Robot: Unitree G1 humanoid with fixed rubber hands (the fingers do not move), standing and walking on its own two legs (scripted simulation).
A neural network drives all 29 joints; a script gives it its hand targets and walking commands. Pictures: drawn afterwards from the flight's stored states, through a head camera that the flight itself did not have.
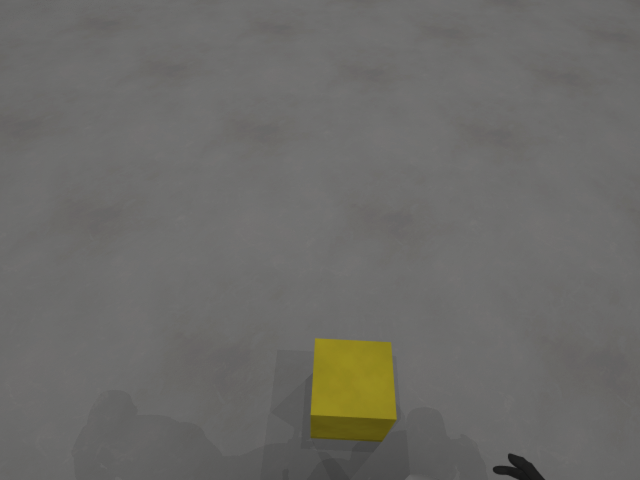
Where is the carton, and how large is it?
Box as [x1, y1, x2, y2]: [311, 338, 396, 441]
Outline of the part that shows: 315,338 311,399 311,437 381,441 396,419 390,342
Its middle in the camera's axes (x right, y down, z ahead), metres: +0.08 +0.42 +1.09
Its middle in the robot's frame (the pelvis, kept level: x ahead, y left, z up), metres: +0.42 -0.05 -0.65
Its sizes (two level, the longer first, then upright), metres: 0.210 0.200 0.250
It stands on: the floor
